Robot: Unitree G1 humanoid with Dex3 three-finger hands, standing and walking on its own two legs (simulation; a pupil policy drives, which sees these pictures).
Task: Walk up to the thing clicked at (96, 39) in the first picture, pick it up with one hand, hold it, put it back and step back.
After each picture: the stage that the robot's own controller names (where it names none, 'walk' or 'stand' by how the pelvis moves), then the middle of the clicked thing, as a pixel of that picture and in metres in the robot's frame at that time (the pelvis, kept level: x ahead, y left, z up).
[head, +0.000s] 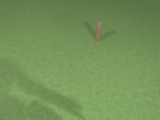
stand; (98, 31) +1.55 -0.21 -0.65
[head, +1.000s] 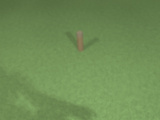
walk; (80, 41) +1.43 +0.12 -0.63
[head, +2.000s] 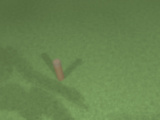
walk; (58, 70) +0.93 +0.28 -0.65
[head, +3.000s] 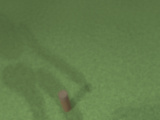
walk; (65, 101) +0.59 +0.20 -0.65
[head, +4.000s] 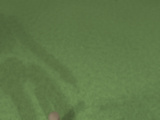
stand; out of the picture +0.45 +0.18 -0.64
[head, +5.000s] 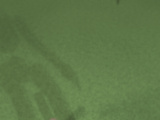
stand; out of the picture +0.42 +0.19 -0.65
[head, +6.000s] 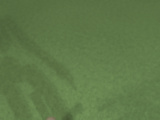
stand; out of the picture +0.41 +0.21 -0.66
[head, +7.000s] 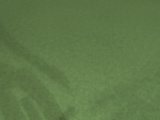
stand; out of the picture +0.38 +0.25 -0.65
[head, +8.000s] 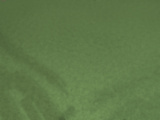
stand; out of the picture +0.39 +0.24 -0.65
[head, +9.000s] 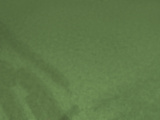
stand; out of the picture +0.40 +0.22 -0.66
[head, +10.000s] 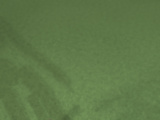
stand; out of the picture +0.40 +0.21 -0.66
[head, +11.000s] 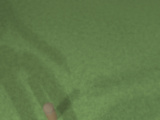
go down; (50, 113) +0.43 +0.20 -0.64
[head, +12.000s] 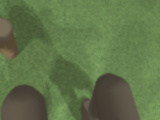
go down; (6, 42) +0.51 +0.22 -0.24
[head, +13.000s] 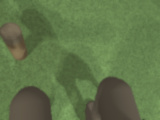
close in; (16, 44) +0.52 +0.20 -0.26
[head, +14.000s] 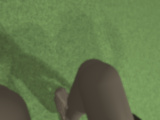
close in; out of the picture +0.50 +0.25 -0.17
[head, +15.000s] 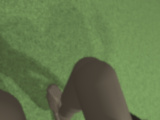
close; out of the picture +0.49 +0.26 -0.18
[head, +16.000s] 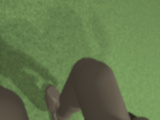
lift; out of the picture +0.45 +0.23 -0.18
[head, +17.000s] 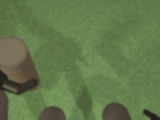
lift; (22, 70) +0.36 +0.18 +0.02
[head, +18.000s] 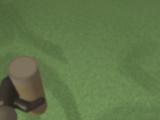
hold; (31, 90) +0.31 +0.17 +0.03
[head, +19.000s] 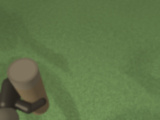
hold; (33, 91) +0.30 +0.16 +0.05
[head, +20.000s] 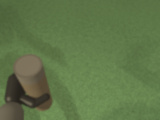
crouch; (37, 87) +0.32 +0.15 +0.03
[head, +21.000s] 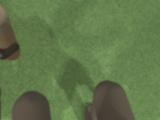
crouch; (2, 38) +0.47 +0.19 -0.05
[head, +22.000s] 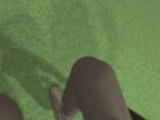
lower; out of the picture +0.48 +0.25 -0.18
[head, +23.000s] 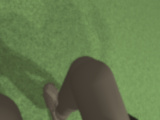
lower; out of the picture +0.48 +0.26 -0.18
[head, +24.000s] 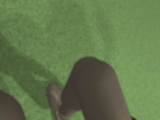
lower; out of the picture +0.48 +0.26 -0.18
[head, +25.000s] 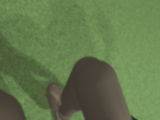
lower; out of the picture +0.48 +0.26 -0.18
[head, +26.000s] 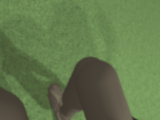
loosen; out of the picture +0.47 +0.24 -0.18
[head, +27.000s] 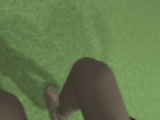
withdraw; out of the picture +0.47 +0.24 -0.19
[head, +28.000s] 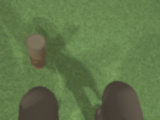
walk; (37, 54) +0.49 +0.17 -0.26
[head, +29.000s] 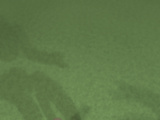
stand; out of the picture +0.41 +0.15 -0.59
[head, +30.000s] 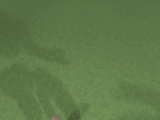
stand; out of the picture +0.42 +0.16 -0.60
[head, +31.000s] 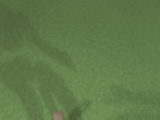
stand; out of the picture +0.42 +0.16 -0.61
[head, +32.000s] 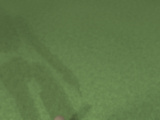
walk; out of the picture +0.42 +0.17 -0.65
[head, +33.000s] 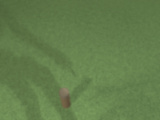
walk; (65, 98) +0.52 +0.14 -0.64
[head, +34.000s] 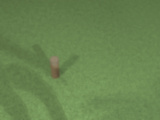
walk; (54, 68) +0.79 +0.17 -0.64
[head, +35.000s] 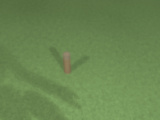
stand; (67, 63) +1.04 +0.15 -0.64
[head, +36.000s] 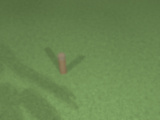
stand; (62, 64) +1.02 +0.18 -0.66
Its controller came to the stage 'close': yes
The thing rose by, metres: 0.70
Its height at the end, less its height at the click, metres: +0.00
